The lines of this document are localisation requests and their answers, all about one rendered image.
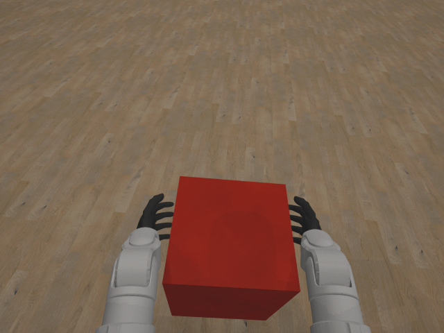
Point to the robot right forearm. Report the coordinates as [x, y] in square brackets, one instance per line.
[331, 286]

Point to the robot left forearm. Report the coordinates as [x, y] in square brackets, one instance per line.
[132, 289]

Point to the robot left hand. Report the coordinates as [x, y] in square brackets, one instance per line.
[149, 216]

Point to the carton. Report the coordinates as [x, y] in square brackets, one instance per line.
[231, 252]

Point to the robot right hand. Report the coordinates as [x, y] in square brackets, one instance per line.
[307, 220]

